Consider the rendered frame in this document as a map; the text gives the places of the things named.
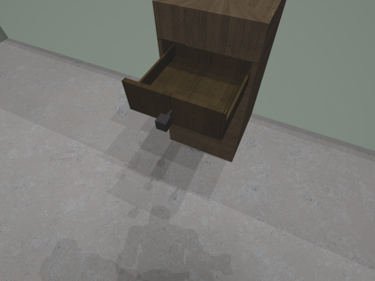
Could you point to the cabinet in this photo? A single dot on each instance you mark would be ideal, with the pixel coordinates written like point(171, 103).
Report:
point(244, 29)

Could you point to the handle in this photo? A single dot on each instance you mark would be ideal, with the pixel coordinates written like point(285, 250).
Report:
point(164, 122)

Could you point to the drawer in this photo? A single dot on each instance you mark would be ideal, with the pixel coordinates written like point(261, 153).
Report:
point(202, 88)

